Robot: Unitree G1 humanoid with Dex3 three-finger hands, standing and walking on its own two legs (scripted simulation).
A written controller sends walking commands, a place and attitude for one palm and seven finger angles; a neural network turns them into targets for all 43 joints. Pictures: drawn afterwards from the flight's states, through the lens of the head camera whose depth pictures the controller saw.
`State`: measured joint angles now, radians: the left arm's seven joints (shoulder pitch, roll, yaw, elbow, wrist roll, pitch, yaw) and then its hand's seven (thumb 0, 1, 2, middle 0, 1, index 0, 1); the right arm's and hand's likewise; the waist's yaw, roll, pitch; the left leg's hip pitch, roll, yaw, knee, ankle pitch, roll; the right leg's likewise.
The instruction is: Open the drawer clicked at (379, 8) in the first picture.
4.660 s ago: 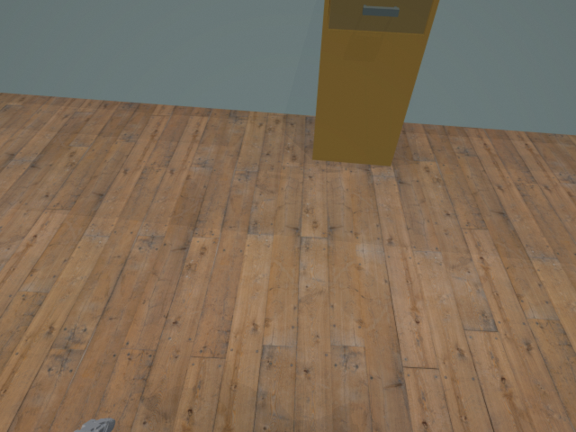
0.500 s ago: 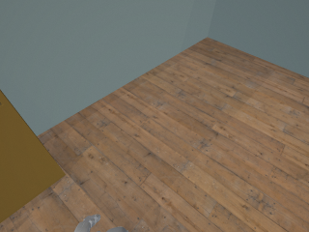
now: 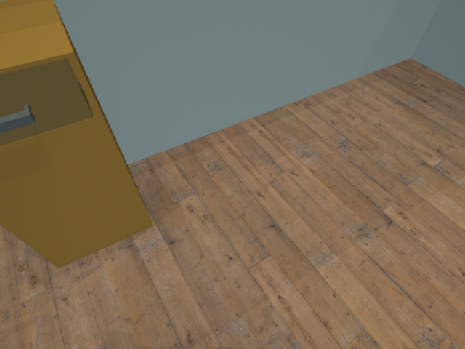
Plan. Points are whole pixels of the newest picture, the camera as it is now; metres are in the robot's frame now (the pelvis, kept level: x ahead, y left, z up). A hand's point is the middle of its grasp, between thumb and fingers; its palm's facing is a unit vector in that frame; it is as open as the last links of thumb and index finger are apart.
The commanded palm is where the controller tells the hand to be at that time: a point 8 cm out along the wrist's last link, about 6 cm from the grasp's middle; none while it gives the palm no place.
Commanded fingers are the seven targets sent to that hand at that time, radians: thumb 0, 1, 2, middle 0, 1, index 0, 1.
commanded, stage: turn to face it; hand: left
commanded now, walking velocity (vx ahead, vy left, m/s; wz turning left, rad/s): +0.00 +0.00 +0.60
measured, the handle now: (1, 119) +0.60 +0.60 +0.02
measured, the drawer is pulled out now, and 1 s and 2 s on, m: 0.00 0.00 0.00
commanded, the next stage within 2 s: take the last steps up to it in 0.72 s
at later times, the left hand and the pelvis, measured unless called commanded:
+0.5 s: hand out of the picture -0.08 +0.20 -0.18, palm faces +0.36 -0.90 -0.25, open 7.4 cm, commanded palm none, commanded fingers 0.00 0.90 0.90 -0.20 -0.30 -0.20 -0.30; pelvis -0.05 -0.01 -0.01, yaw +19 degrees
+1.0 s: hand out of the picture -0.09 +0.15 -0.15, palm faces +0.48 -0.84 -0.25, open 7.4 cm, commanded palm none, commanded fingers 0.00 0.90 0.90 -0.20 -0.30 -0.20 -0.30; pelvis -0.04 -0.04 +0.01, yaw +27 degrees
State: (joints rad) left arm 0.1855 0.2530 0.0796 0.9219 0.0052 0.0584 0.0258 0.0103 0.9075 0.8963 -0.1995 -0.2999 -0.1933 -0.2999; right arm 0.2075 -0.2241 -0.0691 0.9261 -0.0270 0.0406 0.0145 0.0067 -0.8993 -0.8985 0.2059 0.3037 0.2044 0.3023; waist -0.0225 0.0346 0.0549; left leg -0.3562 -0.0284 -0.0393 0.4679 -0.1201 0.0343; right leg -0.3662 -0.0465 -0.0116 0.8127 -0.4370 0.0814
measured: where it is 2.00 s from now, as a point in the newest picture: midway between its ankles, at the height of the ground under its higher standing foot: outside the picture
